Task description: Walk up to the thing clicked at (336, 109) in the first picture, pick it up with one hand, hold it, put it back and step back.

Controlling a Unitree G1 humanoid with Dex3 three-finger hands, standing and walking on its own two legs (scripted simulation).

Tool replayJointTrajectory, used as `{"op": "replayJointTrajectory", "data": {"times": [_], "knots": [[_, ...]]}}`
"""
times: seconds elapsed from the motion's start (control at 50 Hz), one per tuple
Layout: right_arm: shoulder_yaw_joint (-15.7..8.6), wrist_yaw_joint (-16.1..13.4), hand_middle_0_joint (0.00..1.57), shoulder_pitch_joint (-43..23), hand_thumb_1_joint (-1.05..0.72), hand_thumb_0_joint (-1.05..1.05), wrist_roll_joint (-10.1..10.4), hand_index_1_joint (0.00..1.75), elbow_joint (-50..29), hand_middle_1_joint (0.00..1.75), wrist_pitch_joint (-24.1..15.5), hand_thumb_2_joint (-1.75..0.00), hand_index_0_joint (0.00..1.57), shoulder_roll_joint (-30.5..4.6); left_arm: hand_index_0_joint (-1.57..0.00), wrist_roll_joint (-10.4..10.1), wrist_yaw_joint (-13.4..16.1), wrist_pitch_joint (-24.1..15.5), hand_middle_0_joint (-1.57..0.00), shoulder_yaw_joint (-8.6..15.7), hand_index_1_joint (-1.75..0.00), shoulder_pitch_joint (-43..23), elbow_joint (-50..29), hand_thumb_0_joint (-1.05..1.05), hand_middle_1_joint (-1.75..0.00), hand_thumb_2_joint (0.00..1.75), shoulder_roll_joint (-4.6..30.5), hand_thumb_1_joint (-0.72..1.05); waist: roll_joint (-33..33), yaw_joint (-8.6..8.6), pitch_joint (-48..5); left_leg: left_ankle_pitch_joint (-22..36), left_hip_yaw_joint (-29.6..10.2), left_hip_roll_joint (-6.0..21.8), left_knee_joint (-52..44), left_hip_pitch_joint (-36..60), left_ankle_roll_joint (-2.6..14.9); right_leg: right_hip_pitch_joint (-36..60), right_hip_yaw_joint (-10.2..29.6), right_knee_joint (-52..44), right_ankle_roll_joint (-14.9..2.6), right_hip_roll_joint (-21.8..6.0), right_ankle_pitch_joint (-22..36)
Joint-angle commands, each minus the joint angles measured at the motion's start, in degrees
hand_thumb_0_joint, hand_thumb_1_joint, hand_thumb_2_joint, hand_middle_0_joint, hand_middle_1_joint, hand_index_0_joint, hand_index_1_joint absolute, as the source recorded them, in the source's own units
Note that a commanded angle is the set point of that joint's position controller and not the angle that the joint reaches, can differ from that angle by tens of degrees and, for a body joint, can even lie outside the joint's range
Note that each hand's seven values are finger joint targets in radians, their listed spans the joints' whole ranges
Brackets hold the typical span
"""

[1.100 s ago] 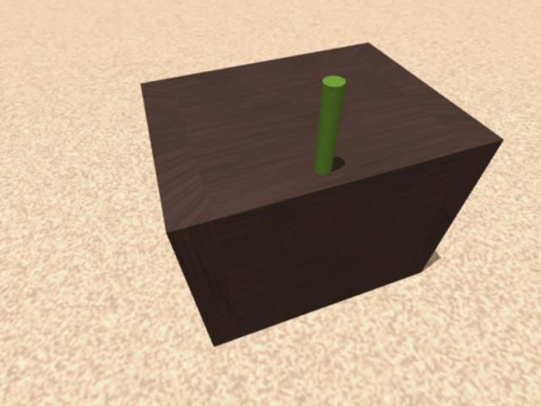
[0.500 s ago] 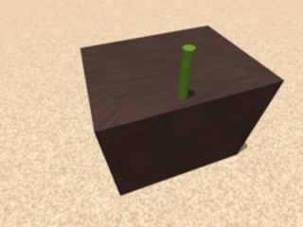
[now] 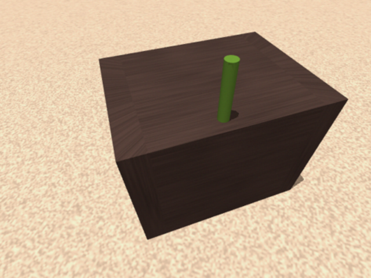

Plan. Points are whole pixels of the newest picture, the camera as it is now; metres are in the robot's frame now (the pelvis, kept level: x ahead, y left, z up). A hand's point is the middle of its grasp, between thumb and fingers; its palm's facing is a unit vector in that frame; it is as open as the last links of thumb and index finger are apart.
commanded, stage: stand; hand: right
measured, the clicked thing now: (227, 92) +0.67 -0.11 +0.03
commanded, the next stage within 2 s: walk up in 0.02 s
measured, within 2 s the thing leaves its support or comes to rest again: neither
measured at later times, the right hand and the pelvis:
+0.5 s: hand (319, 261) +0.21 -0.30 -0.15, palm faces -0.21 +0.90 -0.39, open 7.4 cm; pelvis +0.09 -0.04 -0.01, yaw +9 degrees
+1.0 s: hand (294, 209) +0.36 -0.30 -0.18, palm faces -0.26 +0.88 -0.40, open 7.4 cm; pelvis +0.18 -0.07 -0.05, yaw +16 degrees
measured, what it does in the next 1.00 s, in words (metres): walks ahead, turning left: left foot, then right foot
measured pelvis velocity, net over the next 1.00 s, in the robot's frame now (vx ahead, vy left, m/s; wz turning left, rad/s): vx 0.18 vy -0.07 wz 0.28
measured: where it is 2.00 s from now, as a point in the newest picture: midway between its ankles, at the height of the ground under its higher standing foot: outside the picture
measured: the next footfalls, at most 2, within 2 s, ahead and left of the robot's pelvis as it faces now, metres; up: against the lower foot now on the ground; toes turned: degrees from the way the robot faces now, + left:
left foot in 0.58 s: +0.25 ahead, +0.11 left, +0.00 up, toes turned +13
right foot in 0.94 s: +0.29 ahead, -0.17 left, +0.00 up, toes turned +19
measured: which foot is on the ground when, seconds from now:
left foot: down 0.00-0.24, up 0.26-0.56, down 0.58-0.96, up 0.98-1.00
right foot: down 0.00-0.60, up 0.62-0.92, down 0.94-1.00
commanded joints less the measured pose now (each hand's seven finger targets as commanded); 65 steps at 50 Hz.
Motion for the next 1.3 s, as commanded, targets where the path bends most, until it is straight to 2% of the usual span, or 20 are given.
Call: {"op": "replayJointTrajectory", "data": {"times": [0.0,0.04,0.1,0.2,0.24,0.26,0.38,0.48,0.54,0.56,0.6,0.62,0.72,0.84,0.9,0.94,0.98,1.06,1.2,1.28], "knots": [[-4.75,-0.08,0.2,4.75,-0.9,0.0,-0.1,0.3,-5.06,0.3,-1.73,-0.9,0.2,-14.84,-0.2,1.03,-0.95,-1.53,-0.2,6.4,-0.3,-1.17,-7.32,0.0,-0.3,0.9,16.19,0.9,-1.61,0.06,-7.22,-12.73,-9.38,5.14,-0.34,-0.03,6.07,0.81,0.3,4.77,-2.94,-2.26,-15.05],[-6.07,0.08,0.2,7.68,-0.9,0.0,-0.87,0.3,-5.07,0.3,-1.69,-0.9,0.2,-17.21,-0.2,1.87,-1.8,-0.91,-0.2,6.75,-0.3,-2.83,-8.52,0.0,-0.3,0.9,14.01,0.9,5.28,-1.13,1.18,-28.52,-20.35,11.58,-6.51,-3.81,9.59,-11.11,-0.9,15.86,-2.57,-0.54,-19.55],[-7.95,-0.48,0.2,3.94,-0.9,0.0,-1.57,0.3,-9.43,0.3,-2.59,-0.9,0.2,-20.07,-0.2,1.35,-2.73,-0.52,-0.2,7.65,-0.3,-0.26,-12.02,0.0,-0.3,0.9,13.54,0.9,7.05,0.98,5.9,-25.48,-28.51,18.36,-8.59,-5.71,14.67,-19.95,5.44,24.64,-3.21,-5.17,-17.32],[-6.84,0.53,0.2,1.04,-0.9,0.0,-0.91,0.3,-14.83,0.3,-2.39,-0.9,0.2,-14.06,-0.2,1.87,-2.57,-2.28,-0.2,8.9,-0.3,12.47,-10.84,0.0,-0.3,0.9,13.05,0.9,3.27,7.42,-2.74,-6.34,-9.65,5.0,12.67,-14.15,7.42,5.77,-0.15,2.24,-4.22,-0.55,-7.78],[-5.33,-0.12,0.2,1.62,-0.9,0.0,-0.51,0.3,-17.77,0.3,-2.04,-0.9,0.2,-8.65,-0.2,3.04,-1.84,-2.9,-0.2,11.05,-0.3,14.87,-12.53,0.0,-0.3,0.9,21.76,0.9,-13.89,8.2,-0.39,-21.07,-1.42,-5.43,37.78,-36.49,1.94,12.52,30.34,-10.7,-10.93,-20.24,-28.58],[-6.5,-0.36,0.2,3.29,-0.9,0.0,-1.28,0.3,-17.02,0.3,-2.02,-0.9,0.2,-13.22,-0.2,2.76,-1.95,-2.52,-0.2,11.07,-0.3,9.36,-15.01,0.0,-0.3,0.9,22.32,0.9,-8.91,6.1,3.04,-19.44,-4.87,-0.02,40.09,-33.7,1.6,4.65,32.96,-11.99,-14.59,-24.78,-32.57],[-5.99,1.8,0.2,9.18,-0.9,0.0,-0.38,0.3,-16.4,0.3,-2.67,-0.9,0.2,-12.15,-0.2,0.48,-1.62,-3.77,-0.2,8.61,-0.3,10.39,-16.99,0.0,-0.3,0.9,16.05,0.9,-7.11,2.22,6.02,-8.77,-1.64,2.58,33.52,-26.95,1.2,3.02,5.13,-2.46,-11.53,-12.85,15.68],[-6.66,2.51,0.2,7.56,-0.9,0.0,0.33,0.3,-19.93,0.3,-2.95,-0.9,0.2,-11.5,-0.2,0.96,-1.61,-3.07,-0.2,8.54,-0.3,10.76,-20.71,0.0,-0.3,0.9,17.29,0.9,-9.39,2.62,1.76,-1.04,1.95,2.65,18.0,-15.96,1.71,1.19,-0.34,4.25,-10.9,-12.7,21.78],[-8.38,0.82,0.2,17.62,-0.9,0.0,-0.09,0.3,-16.63,0.3,-3.45,-0.9,0.2,-13.65,-0.2,0.34,-1.41,-2.13,-0.2,7.53,-0.3,11.12,-21.79,0.0,-0.3,0.9,15.57,0.9,-0.51,-2.31,-4.76,8.78,5.93,-2.2,11.39,4.03,4.1,-5.96,-5.16,22.53,-7.89,-8.9,21.72],[-9.47,0.09,0.2,21.52,-0.9,0.0,-0.38,0.3,-16.6,0.3,-3.7,-0.9,0.2,-16.32,-0.2,0.01,-1.26,-1.93,-0.2,6.65,-0.3,13.76,-22.05,0.0,-0.3,0.9,12.72,0.9,6.31,-4.32,-6.9,9.11,2.32,0.51,10.49,11.05,6.37,-12.4,-6.39,33.54,-5.57,-6.59,13.31],[-10.44,-1.28,0.2,21.63,-0.9,0.0,-0.27,0.3,-20.41,0.3,-3.93,-0.9,0.2,-22.78,-0.2,-0.4,-0.63,-0.63,-0.2,7.01,-0.3,19.51,-22.14,0.0,-0.3,0.9,12.76,0.9,11.41,-2.48,-12.66,5.71,-39.28,23.86,3.1,14.17,18.98,-25.64,-0.03,52.69,-2.47,1.28,-25.13],[-11.14,-1.49,0.2,17.19,-0.9,0.0,1.18,0.3,-21.26,0.3,-3.87,-0.9,0.2,-23.32,-0.2,-0.12,-0.16,0.07,-0.2,7.71,-0.3,17.57,-21.27,0.0,-0.3,0.9,17.39,0.9,8.16,-1.71,-9.6,-0.96,-41.98,25.8,-0.08,7.92,21.08,-24.37,4.21,56.55,-3.22,-3.06,-23.7],[-7.31,-1.83,0.2,10.01,-0.9,0.0,0.87,0.3,-22.4,0.3,-4.1,-0.9,0.2,-16.46,-0.2,-0.1,-0.99,1.08,-0.2,7.31,-0.3,18.43,-18.63,0.0,-0.3,0.9,13.82,0.9,6.1,2.19,0.79,11.6,-11.92,12.62,3.11,-13.88,12.13,-16.58,1.93,44.09,-2.55,-5.93,-15.21],[-7.05,-1.33,0.2,6.91,-0.9,0.0,-0.38,0.3,-23.99,0.3,-1.88,-0.9,0.2,-17.65,-0.2,-1.21,-0.14,0.65,-0.2,7.52,-0.3,16.37,-17.95,0.0,-0.3,0.9,12.16,0.9,14.62,1.57,-2.75,22.82,-9.74,11.1,10.08,-17.74,13.3,-10.03,-2.83,30.64,-0.78,-2.25,-11.49],[-7.04,-1.06,0.2,2.46,-0.9,0.0,0.02,0.3,-26.12,0.3,0.75,-0.9,0.2,-16.06,-0.2,-0.45,0.72,0.27,-0.2,8.39,-0.3,19.46,-16.48,0.0,-0.3,0.9,13.62,0.9,9.12,3.8,-5.9,8.52,-8.55,6.85,18.4,-21.92,9.4,-3.21,-4.67,20.15,-1.57,-0.43,-1.88],[-5.63,-1.33,0.2,3.94,-0.9,0.0,0.98,0.3,-27.33,0.3,1.78,-0.9,0.2,-10.51,-0.2,1.55,1.19,-0.75,-0.2,10.15,-0.3,17.16,-18.66,0.0,-0.3,0.9,20.84,0.9,-11.76,4.39,-2.12,-10.51,-4.8,-5.46,37.67,-30.35,3.29,-6.57,18.23,4.84,-6.93,-15.69,-4.31],[-6.72,-2.36,0.2,8.44,-0.9,0.0,0.06,0.3,-24.49,0.3,2.86,-0.9,0.2,-13.64,-0.2,1.41,1.62,-1.05,-0.2,10.22,-0.3,5.47,-22.4,0.0,-0.3,0.9,24.61,0.9,-14.94,1.13,0.7,-25.6,-10.18,-3.99,53.87,-27.2,1.56,-17.66,35.02,-2.72,-18.54,-29.55,-6.11],[-7.55,-0.96,0.2,11.28,-0.9,0.0,0.57,0.3,-20.65,0.3,2.5,-0.9,0.2,-14.69,-0.2,1.23,1.92,-1.65,-0.2,9.1,-0.3,3.61,-21.14,0.0,-0.3,0.9,18.7,0.9,-11.76,-0.26,0.14,-15.89,-7.91,-3.31,54.2,-25.28,0.55,-14.66,11.44,5.7,-11.72,-15.61,-2.49],[-6.35,0.22,0.2,6.59,-0.9,0.0,-0.33,0.3,-20.34,0.3,0.97,-0.9,0.2,-13.98,-0.2,1.89,1.19,-1.4,-0.2,9.24,-0.3,8.71,-20.5,0.0,-0.3,0.9,19.83,0.9,-14.63,4.01,-4.43,-23.24,-1.0,-1.01,25.92,-20.25,0.38,-2.95,9.77,10.19,-13.19,-16.76,-1.89],[-6.82,-0.86,0.2,13.3,-0.9,0.0,-1.13,0.3,-15.66,0.3,-0.97,-0.9,0.2,-14.66,-0.2,-0.22,0.86,-0.38,-0.2,6.48,-0.3,6.88,-20.83,0.0,-0.3,0.9,14.56,0.9,-2.24,-0.46,-7.46,-2.67,-5.4,0.3,5.28,0.01,2.62,-15.0,1.78,29.57,-5.88,-12.43,7.68]]}}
